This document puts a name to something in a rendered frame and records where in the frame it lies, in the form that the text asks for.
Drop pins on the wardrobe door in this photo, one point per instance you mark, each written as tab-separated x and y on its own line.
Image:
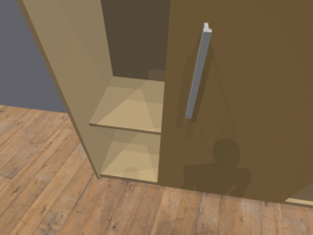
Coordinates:
305	194
251	131

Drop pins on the handle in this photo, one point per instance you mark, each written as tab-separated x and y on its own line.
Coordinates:
205	39

